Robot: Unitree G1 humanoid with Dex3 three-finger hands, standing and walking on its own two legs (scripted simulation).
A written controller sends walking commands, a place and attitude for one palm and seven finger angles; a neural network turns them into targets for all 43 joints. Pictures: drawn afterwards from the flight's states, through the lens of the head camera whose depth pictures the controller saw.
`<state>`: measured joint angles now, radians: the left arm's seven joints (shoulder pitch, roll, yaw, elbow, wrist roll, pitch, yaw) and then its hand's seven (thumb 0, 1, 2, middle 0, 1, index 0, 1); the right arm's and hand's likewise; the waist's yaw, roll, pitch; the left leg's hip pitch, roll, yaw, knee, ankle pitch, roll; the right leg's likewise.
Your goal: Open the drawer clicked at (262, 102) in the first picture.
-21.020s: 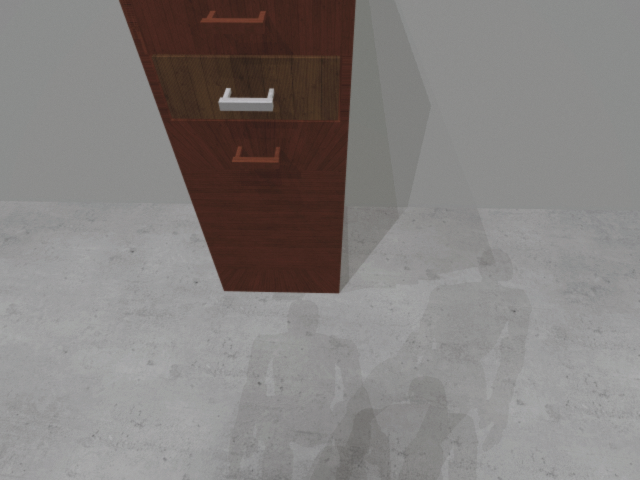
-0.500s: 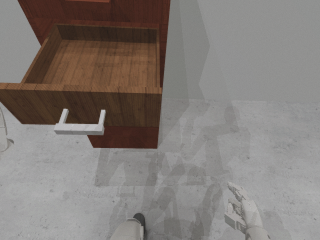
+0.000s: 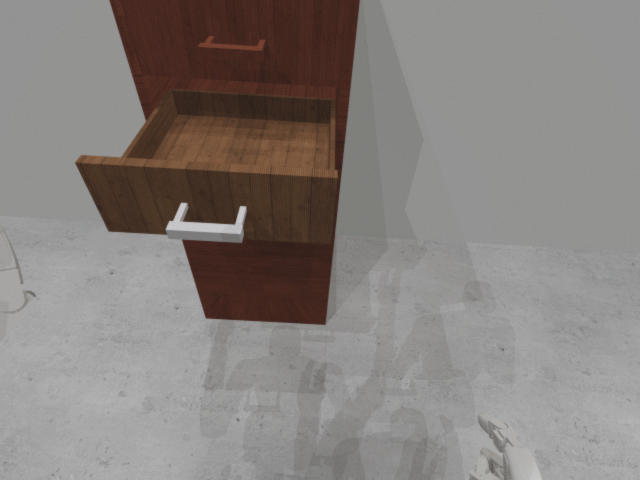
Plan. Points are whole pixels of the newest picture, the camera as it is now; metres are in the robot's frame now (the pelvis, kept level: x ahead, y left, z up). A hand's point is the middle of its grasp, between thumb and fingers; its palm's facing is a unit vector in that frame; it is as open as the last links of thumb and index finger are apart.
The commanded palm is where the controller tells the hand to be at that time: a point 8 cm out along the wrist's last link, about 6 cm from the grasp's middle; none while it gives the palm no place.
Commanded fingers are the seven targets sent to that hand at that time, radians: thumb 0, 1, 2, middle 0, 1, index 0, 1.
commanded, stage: stop stepping back and stand still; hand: left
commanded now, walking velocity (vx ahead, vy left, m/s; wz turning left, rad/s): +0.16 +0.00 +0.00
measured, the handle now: (209, 221) +0.47 +0.20 +0.06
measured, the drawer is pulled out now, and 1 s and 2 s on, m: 0.30 0.30 0.30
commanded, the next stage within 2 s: let the arm hang, fingers relaxed in 0.32 s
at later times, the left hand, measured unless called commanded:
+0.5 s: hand (53, 350) +0.20 +0.27 +0.14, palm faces +0.35 -0.82 -0.45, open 7.4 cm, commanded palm none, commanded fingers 0.00 0.90 0.90 -0.20 -0.30 -0.20 -0.30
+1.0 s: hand out of the picture -0.13 +0.19 -0.15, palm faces +0.12 -0.96 -0.24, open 7.3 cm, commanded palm none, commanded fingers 0.00 0.90 0.90 -0.20 -0.30 -0.20 -0.30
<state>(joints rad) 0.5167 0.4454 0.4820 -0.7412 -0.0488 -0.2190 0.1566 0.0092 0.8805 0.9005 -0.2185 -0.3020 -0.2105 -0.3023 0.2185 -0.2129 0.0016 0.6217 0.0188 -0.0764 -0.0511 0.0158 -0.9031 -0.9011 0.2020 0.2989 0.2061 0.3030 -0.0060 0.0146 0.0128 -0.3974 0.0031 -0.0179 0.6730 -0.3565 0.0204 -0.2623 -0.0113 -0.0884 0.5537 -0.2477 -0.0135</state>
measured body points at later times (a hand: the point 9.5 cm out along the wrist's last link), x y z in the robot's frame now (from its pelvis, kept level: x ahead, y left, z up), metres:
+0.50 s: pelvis -0.03 +0.02 +0.00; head -0.03 +0.00 +0.45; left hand +0.17 +0.31 +0.17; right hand +0.13 -0.24 -0.10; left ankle +0.02 +0.12 -0.73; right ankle -0.02 -0.10 -0.72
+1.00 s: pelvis -0.03 +0.01 +0.01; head +0.01 +0.00 +0.46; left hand -0.13 +0.24 -0.13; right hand -0.06 -0.21 -0.15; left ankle +0.02 +0.12 -0.73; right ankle -0.01 -0.10 -0.73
